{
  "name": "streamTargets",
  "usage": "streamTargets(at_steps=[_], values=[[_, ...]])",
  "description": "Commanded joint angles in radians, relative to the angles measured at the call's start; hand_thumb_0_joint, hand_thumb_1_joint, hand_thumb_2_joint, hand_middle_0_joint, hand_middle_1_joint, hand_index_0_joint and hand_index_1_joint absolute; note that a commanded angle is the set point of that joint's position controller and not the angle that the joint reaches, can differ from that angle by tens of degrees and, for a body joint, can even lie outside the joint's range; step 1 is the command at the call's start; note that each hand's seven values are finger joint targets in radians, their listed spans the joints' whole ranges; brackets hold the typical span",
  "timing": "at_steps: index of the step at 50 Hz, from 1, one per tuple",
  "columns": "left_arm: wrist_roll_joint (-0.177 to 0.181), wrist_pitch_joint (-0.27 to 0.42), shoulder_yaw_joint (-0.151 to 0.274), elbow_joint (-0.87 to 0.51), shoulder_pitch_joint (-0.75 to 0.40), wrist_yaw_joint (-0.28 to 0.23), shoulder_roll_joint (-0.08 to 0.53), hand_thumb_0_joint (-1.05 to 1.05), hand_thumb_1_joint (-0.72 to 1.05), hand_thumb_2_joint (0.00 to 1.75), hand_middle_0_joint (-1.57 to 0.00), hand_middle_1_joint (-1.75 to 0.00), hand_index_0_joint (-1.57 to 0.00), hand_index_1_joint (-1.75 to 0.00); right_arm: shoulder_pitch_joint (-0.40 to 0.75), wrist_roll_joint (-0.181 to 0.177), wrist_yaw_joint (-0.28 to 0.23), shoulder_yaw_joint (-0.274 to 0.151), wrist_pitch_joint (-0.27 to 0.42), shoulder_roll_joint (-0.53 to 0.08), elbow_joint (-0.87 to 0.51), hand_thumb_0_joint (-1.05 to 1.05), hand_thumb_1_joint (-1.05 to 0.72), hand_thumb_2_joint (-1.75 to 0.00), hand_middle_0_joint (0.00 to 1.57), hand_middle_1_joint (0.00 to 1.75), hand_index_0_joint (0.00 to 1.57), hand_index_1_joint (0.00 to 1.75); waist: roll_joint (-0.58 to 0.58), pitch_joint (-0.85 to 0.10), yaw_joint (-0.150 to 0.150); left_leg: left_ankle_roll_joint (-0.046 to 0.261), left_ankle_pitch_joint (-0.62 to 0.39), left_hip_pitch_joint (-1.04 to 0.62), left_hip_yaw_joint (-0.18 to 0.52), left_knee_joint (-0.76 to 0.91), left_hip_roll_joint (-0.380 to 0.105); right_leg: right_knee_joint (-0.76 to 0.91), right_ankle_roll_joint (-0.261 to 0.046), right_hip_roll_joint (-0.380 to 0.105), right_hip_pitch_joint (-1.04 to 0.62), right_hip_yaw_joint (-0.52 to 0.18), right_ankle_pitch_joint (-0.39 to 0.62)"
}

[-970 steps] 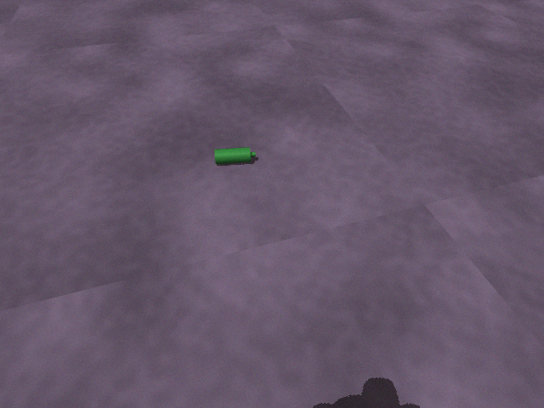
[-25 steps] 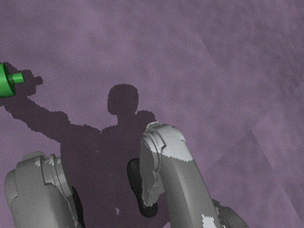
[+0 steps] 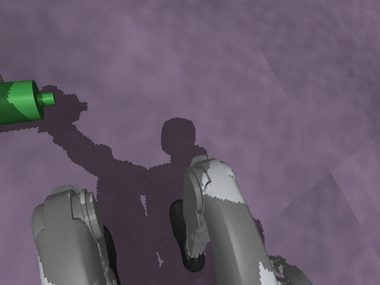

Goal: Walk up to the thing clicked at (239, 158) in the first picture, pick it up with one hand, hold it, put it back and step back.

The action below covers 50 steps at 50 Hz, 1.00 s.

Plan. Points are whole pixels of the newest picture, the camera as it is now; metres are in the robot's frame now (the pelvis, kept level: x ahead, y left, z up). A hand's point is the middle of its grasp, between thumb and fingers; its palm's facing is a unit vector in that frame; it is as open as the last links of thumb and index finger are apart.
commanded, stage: lift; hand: left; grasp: from above
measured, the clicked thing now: out of the picture +0.50 +0.31 -0.17
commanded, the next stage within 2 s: hold in 1.74 s
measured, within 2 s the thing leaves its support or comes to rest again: neither
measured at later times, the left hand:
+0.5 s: hand out of the picture +0.44 +0.33 -0.04, palm faces -0.47 -0.10 -0.88, open 10.8 cm
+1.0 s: hand out of the picture +0.36 +0.30 +0.16, palm faces -0.44 -0.14 -0.89, open 10.7 cm
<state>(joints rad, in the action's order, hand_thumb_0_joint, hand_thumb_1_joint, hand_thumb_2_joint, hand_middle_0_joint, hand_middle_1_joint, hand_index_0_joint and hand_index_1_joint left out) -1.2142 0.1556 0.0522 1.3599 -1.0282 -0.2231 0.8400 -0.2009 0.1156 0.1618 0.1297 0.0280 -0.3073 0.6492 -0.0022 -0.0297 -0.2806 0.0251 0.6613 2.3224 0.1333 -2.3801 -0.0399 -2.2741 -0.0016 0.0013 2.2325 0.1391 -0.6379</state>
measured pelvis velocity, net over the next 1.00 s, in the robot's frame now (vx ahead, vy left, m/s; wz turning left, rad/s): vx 0.01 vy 0.01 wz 0.12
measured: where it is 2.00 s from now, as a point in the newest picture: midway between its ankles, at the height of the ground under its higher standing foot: (150, 262)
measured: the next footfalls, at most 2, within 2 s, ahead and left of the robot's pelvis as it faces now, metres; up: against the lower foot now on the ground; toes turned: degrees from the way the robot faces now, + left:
none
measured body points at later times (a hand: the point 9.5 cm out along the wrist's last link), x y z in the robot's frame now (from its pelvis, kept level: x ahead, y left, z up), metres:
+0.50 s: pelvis +0.00 +0.01 +0.07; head +0.21 +0.07 +0.47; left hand +0.46 +0.33 +0.01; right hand +0.08 -0.26 -0.04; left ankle +0.08 +0.12 -0.31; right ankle +0.11 -0.11 -0.30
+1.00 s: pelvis +0.01 +0.01 +0.24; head +0.13 +0.04 +0.67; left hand +0.38 +0.30 +0.21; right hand +0.14 -0.24 +0.12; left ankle +0.08 +0.12 -0.30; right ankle +0.11 -0.11 -0.30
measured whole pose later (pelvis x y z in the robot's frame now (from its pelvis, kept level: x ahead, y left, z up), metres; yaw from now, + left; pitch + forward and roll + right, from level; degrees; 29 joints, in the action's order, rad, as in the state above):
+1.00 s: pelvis +0.01 +0.01 +0.24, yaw +7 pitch +25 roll -4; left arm -0.98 0.02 -0.10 0.78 -0.46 -0.05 0.53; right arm -0.19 -0.04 -0.02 0.00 -0.04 -0.24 0.68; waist 0.05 -0.17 -0.10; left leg 0.02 0.57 1.47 0.04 -1.60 -0.04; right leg -1.53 0.01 0.01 1.42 0.06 -0.55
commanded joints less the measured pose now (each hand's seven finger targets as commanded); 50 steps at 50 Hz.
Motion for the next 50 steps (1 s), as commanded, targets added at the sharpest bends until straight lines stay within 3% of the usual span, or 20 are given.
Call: streamTargets(at_steps=[1, 4, 5, 6, 9, 13, 16, 18, 20, 25, 26, 28, 29, 33, 35, 38, 40, 45, 46, 50], values=[[0.033, -0.017, 0.026, -0.191, -0.335, -0.018, 0.253, 0.0, 0.59, 0.77, -1.01, -0.71, -1.01, -0.71, -0.21, -0.01, -0.031, -0.099, -0.01, -0.248, -0.01, 0.0, -0.93, -0.91, 0.2, 0.3, 0.2, 0.3, 0.355, -0.724, 0.01, 0.003, -0.153, -0.522, -0.068, 0.278, 0.028, 0.254, -0.046, 0.052, -0.376, 0.014, 0.173], [0.048, -0.029, 0.026, -0.224, -0.307, 0.01, 0.245, 0.0, 0.55, 0.78, -0.95, -0.63, -0.94, -0.63, -0.223, -0.017, -0.038, -0.114, -0.022, -0.243, -0.012, 0.0, -0.89, -0.89, 0.2, 0.3, 0.2, 0.3, 0.352, -0.744, 0.024, 0.004, -0.174, -0.557, -0.078, 0.297, 0.03, 0.277, -0.046, 0.048, -0.41, 0.006, 0.186], [0.054, -0.03, 0.028, -0.253, -0.319, 0.02, 0.245, 0.0, 0.59, 0.76, -1.01, -0.7, -1.02, -0.69, -0.22, -0.022, -0.042, -0.117, -0.027, -0.239, -0.009, 0.0, -0.93, -0.91, 0.2, 0.3, 0.2, 0.3, 0.35, -0.762, 0.033, 0.005, -0.182, -0.566, -0.077, 0.305, 0.029, 0.276, -0.045, 0.048, -0.407, 0.004, 0.194], [0.057, -0.031, 0.026, -0.269, -0.312, 0.027, 0.236, 0.0, 0.64, 0.79, -1.02, -0.68, -1.03, -0.68, -0.225, -0.024, -0.043, -0.121, -0.03, -0.239, -0.012, 0.0, -0.92, -0.91, 0.2, 0.3, 0.2, 0.3, 0.363, -0.766, 0.029, 0.003, -0.197, -0.591, -0.075, 0.312, 0.03, 0.281, -0.046, 0.045, -0.411, 0.005, 0.206], [0.083, -0.038, 0.041, -0.312, -0.27, 0.058, 0.233, 0.0, 0.66, 0.82, -1.05, -0.68, -1.05, -0.68, -0.229, -0.038, -0.05, -0.137, -0.041, -0.239, -0.017, 0.0, -0.91, -0.91, 0.2, 0.3, 0.2, 0.3, 0.377, -0.781, 0.056, -0.001, -0.203, -0.65, -0.058, 0.359, 0.031, 0.288, -0.048, 0.039, -0.393, 0.004, 0.201], [0.083, -0.033, 0.047, -0.372, -0.226, 0.086, 0.222, 0.0, 0.65, 0.83, -1.04, -0.68, -1.04, -0.68, -0.216, -0.05, -0.061, -0.154, -0.058, -0.232, -0.027, 0.0, -0.91, -0.91, 0.2, 0.3, 0.2, 0.3, 0.354, -0.758, 0.075, 0.001, -0.158, -0.649, -0.058, 0.403, 0.038, 0.323, -0.054, 0.033, -0.394, -0.009, 0.16], [0.107, -0.028, 0.051, -0.459, -0.21, 0.098, 0.203, 0.0, 0.68, 0.85, -1.06, -0.69, -1.05, -0.7, -0.214, -0.064, -0.066, -0.168, -0.063, -0.215, -0.033, 0.0, -0.91, -0.91, 0.2, 0.3, 0.2, 0.3, 0.356, -0.811, 0.095, 0.007, -0.145, -0.7, -0.055, 0.456, 0.033, 0.35, -0.045, 0.032, -0.437, -0.02, 0.163], [0.13, -0.028, 0.029, -0.478, -0.167, 0.113, 0.157, 0.0, 0.69, 0.87, -1.06, -0.71, -1.06, -0.72, -0.212, -0.072, -0.069, -0.174, -0.063, -0.207, -0.037, 0.0, -0.91, -0.91, 0.2, 0.3, 0.2, 0.3, 0.326, -0.822, 0.092, 0.012, -0.155, -0.71, -0.056, 0.474, 0.032, 0.372, -0.039, 0.034, -0.471, -0.025, 0.18], [0.133, -0.03, 0.036, -0.489, -0.131, 0.121, 0.171, 0.0, 0.68, 0.85, -1.04, -0.73, -1.04, -0.72, -0.207, -0.078, -0.078, -0.18, -0.066, -0.205, -0.036, 0.0, -0.91, -0.91, 0.2, 0.3, 0.2, 0.3, 0.295, -0.81, 0.109, 0.014, -0.139, -0.724, -0.05, 0.5, 0.03, 0.393, -0.038, 0.035, -0.479, -0.029, 0.166], [0.18, -0.033, 0.006, -0.626, -0.116, 0.132, 0.107, 0.0, 0.68, 0.81, -1.02, -0.73, -1.03, -0.72, -0.19, -0.094, -0.097, -0.191, -0.066, -0.187, -0.052, 0.0, -0.91, -0.9, 0.2, 0.3, 0.2, 0.3, 0.291, -0.819, 0.112, 0.017, -0.115, -0.799, -0.052, 0.583, 0.028, 0.476, -0.032, 0.035, -0.566, -0.04, 0.161], [0.183, -0.04, 0.012, -0.589, -0.05, 0.133, 0.105, 0.0, 0.67, 0.8, -1.01, -0.73, -1.02, -0.71, -0.185, -0.096, -0.101, -0.193, -0.065, -0.187, -0.048, 0.0, -0.91, -0.9, 0.2, 0.3, 0.2, 0.3, 0.266, -0.803, 0.125, 0.014, -0.113, -0.814, -0.043, 0.6, 0.029, 0.486, -0.032, 0.035, -0.577, -0.039, 0.156], [0.193, -0.045, -0.01, -0.626, -0.034, 0.136, 0.071, 0.0, 0.68, 0.79, -1.01, -0.72, -1.03, -0.71, -0.173, -0.1, -0.11, -0.197, -0.065, -0.177, -0.051, 0.0, -0.9, -0.9, 0.2, 0.3, 0.2, 0.3, 0.251, -0.802, 0.124, 0.014, -0.129, -0.858, -0.045, 0.628, 0.025, 0.522, -0.031, 0.038, -0.61, -0.041, 0.166], [0.191, -0.053, 0.011, -0.648, -0.015, 0.136, 0.096, 0.0, 0.69, 0.82, -1.02, -0.73, -1.03, -0.72, -0.172, -0.104, -0.113, -0.197, -0.066, -0.179, -0.057, 0.0, -0.9, -0.9, 0.2, 0.3, 0.2, 0.3, 0.259, -0.802, 0.134, 0.014, -0.135, -0.876, -0.038, 0.655, 0.026, 0.532, -0.03, 0.033, -0.628, -0.043, 0.172], [0.197, -0.077, 0.01, -0.669, 0.021, 0.127, 0.081, 0.0, 0.7, 0.82, -1.03, -0.7, -1.04, -0.69, -0.132, -0.116, -0.134, -0.199, -0.069, -0.166, -0.055, 0.0, -0.9, -0.9, 0.2, 0.3, 0.2, 0.3, 0.25, -0.76, 0.144, 0.008, -0.104, -0.959, -0.018, 0.753, 0.023, 0.598, -0.026, 0.035, -0.685, -0.046, 0.153], [0.207, -0.086, -0.011, -0.703, 0.034, 0.13, 0.041, 0.0, 0.7, 0.81, -1.04, -0.69, -1.04, -0.69, -0.118, -0.12, -0.14, -0.2, -0.069, -0.159, -0.057, 0.0, -0.9, -0.9, 0.2, 0.3, 0.2, 0.3, 0.24, -0.772, 0.144, 0.008, -0.141, -1.018, -0.022, 0.784, 0.02, 0.637, -0.025, 0.036, -0.724, -0.05, 0.173], [0.211, -0.108, -0.014, -0.709, 0.106, 0.128, 0.03, 0.0, 0.67, 0.83, -1.02, -0.71, -1.02, -0.71, -0.095, -0.129, -0.155, -0.198, -0.067, -0.148, -0.056, 0.0, -0.9, -0.9, 0.2, 0.3, 0.2, 0.3, 0.24, -0.714, 0.159, 0.004, -0.098, -1.062, -0.016, 0.877, 0.021, 0.708, -0.022, 0.036, -0.801, -0.055, 0.151], [0.221, -0.117, -0.038, -0.722, 0.123, 0.134, -0.012, 0.0, 0.69, 0.82, -1.03, -0.68, -1.03, -0.68, -0.081, -0.135, -0.165, -0.198, -0.066, -0.139, -0.057, 0.0, -0.89, -0.9, 0.2, 0.3, 0.2, 0.3, 0.224, -0.693, 0.154, 0.002, -0.07, -1.116, -0.012, 0.936, 0.018, 0.762, -0.021, 0.038, -0.844, -0.06, 0.136], [0.239, -0.133, -0.053, -0.781, 0.216, 0.134, -0.047, 0.0, 0.68, 0.82, -1.05, -0.66, -1.04, -0.67, -0.069, -0.148, -0.191, -0.193, -0.051, -0.119, -0.049, 0.0, -0.89, -0.9, 0.2, 0.3, 0.2, 0.3, 0.192, -0.672, 0.167, 0.002, -0.118, -1.22, -0.042, 1.032, 0.02, 0.893, -0.021, 0.041, -0.997, -0.076, 0.164], [0.24, -0.135, -0.071, -0.778, 0.23, 0.134, -0.074, 0.0, 0.67, 0.8, -1.04, -0.65, -1.03, -0.66, -0.066, -0.151, -0.196, -0.192, -0.047, -0.113, -0.049, 0.0, -0.89, -0.9, 0.2, 0.3, 0.2, 0.3, 0.182, -0.655, 0.164, 0.001, -0.126, -1.246, -0.049, 1.052, 0.02, 0.923, -0.022, 0.042, -1.02, -0.081, 0.169], [0.238, -0.134, -0.071, -0.769, 0.264, 0.11, -0.087, 0.0, 0.65, 0.8, -1.03, -0.63, -1.02, -0.64, -0.062, -0.155, -0.219, -0.191, -0.025, -0.104, -0.026, 0.0, -0.89, -0.9, 0.2, 0.3, 0.2, 0.3, 0.16, -0.569, 0.173, -0.003, -0.112, -1.322, -0.046, 1.156, 0.021, 1.027, -0.021, 0.042, -1.117, -0.095, 0.158]])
